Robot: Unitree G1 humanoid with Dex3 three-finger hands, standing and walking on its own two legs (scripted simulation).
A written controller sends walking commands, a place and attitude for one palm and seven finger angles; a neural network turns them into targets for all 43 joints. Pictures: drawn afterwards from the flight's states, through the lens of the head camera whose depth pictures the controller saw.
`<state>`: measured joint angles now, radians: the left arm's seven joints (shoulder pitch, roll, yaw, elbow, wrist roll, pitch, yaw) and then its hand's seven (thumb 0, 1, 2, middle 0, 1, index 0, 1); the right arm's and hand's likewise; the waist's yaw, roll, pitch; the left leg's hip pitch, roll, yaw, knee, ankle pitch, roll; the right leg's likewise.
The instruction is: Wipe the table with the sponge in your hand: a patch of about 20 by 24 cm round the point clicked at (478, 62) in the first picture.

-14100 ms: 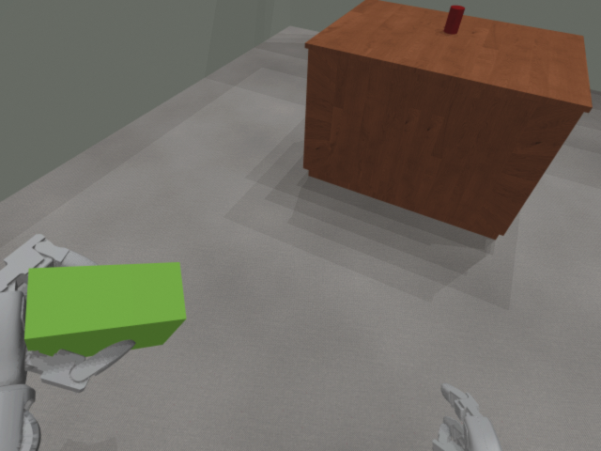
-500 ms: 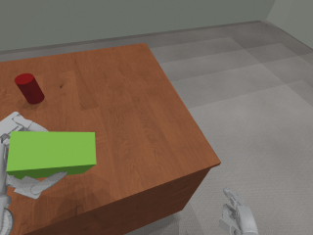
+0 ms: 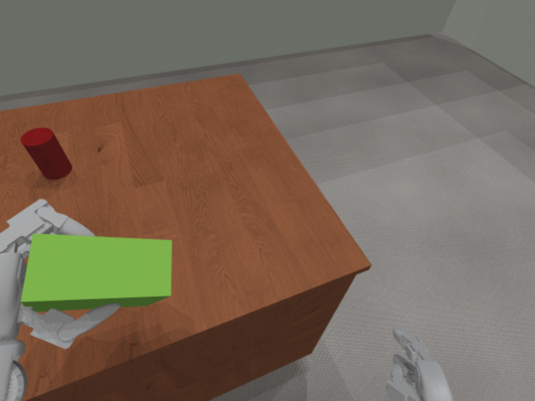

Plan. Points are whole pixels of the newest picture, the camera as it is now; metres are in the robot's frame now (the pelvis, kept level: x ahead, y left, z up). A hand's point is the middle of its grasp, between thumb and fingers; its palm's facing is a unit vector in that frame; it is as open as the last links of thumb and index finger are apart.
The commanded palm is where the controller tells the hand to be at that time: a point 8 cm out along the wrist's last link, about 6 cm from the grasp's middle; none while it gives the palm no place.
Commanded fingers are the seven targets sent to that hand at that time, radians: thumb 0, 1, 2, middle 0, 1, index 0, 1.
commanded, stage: come to a stop and stand still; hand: left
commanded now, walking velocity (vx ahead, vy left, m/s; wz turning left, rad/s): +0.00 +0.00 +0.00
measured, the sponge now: (121, 276) +0.23 +0.19 +0.13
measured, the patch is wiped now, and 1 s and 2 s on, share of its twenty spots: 0.00 0.00 0.00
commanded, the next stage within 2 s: look again from close up in 1.12 s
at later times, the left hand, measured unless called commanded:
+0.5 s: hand (48, 261) +0.23 +0.26 +0.15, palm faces +0.35 -0.84 -0.41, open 10.2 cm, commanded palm +0.16 +0.29 +0.18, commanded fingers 0.00 0.10 1.30 -1.20 -1.60 -1.20 -1.60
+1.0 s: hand (20, 293) +0.19 +0.27 +0.16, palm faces +0.41 -0.83 -0.38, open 10.2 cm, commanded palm +0.13 +0.29 +0.18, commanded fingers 0.00 0.10 1.30 -1.20 -1.60 -1.20 -1.60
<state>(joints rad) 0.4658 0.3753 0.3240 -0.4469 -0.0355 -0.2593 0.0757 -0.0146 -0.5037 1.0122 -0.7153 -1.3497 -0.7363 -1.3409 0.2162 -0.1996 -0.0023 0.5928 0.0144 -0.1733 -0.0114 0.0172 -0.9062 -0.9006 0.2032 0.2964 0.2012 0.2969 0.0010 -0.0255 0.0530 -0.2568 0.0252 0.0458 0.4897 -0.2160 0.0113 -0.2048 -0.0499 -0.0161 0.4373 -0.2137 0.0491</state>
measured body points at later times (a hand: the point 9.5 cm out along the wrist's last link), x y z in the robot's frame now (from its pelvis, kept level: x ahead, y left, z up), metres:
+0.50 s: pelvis +0.01 +0.01 +0.00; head +0.04 +0.04 +0.44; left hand +0.20 +0.30 +0.18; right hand +0.18 -0.22 -0.07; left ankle +0.03 +0.11 -0.74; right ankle +0.01 -0.15 -0.74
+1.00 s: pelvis -0.02 +0.01 +0.00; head +0.02 +0.03 +0.45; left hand +0.16 +0.31 +0.18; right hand +0.19 -0.19 -0.07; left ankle +0.03 +0.11 -0.74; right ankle +0.01 -0.15 -0.74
